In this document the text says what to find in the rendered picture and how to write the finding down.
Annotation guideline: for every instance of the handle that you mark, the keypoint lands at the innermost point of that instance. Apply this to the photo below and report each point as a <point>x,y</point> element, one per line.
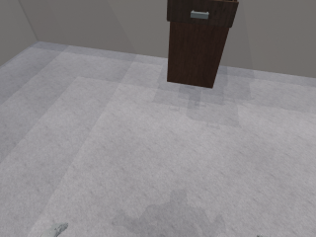
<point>199,15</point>

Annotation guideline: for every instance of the cabinet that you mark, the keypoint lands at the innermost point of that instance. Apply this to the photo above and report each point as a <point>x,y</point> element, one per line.
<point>194,53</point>

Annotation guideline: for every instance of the drawer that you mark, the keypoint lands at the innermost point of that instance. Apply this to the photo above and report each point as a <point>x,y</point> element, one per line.
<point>221,13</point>

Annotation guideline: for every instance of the robot left hand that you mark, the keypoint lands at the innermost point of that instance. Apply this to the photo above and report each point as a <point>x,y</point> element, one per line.
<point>54,229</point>

